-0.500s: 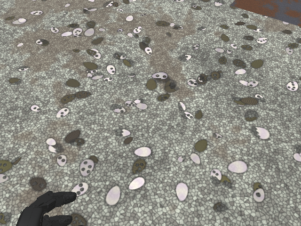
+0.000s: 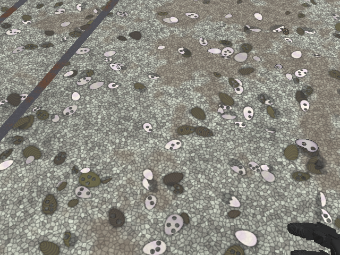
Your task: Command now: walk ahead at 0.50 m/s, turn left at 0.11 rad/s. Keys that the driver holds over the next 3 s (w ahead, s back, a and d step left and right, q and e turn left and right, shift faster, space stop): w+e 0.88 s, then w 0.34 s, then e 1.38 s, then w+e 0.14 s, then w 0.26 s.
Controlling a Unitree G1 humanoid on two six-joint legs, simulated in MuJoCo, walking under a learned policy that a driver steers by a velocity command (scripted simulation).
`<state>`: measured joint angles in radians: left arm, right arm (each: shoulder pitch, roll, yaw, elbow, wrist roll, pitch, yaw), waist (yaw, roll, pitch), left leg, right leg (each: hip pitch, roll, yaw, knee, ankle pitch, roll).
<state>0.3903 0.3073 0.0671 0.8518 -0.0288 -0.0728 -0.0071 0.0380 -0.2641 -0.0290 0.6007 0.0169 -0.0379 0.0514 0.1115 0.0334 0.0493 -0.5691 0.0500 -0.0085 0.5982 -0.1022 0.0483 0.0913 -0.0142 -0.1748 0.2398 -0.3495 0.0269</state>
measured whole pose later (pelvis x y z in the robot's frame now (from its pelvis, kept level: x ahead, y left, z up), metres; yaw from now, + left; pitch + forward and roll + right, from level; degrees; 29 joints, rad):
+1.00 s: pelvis +0.53 -0.09 +0.01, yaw -29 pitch +2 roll +0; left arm 0.34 0.29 0.07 0.72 -0.02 -0.04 0.01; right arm 0.04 -0.29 -0.04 0.70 0.00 -0.10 0.02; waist 0.08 0.04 0.03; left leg -0.58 0.04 -0.08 0.53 0.05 -0.05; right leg -0.09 0.11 0.16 0.38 -0.31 -0.07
